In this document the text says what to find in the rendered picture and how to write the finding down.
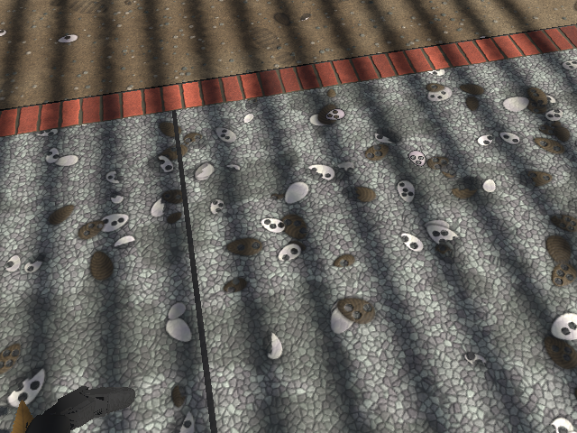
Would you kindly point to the robot left hand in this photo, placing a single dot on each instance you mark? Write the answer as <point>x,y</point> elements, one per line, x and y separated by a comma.
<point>80,406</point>

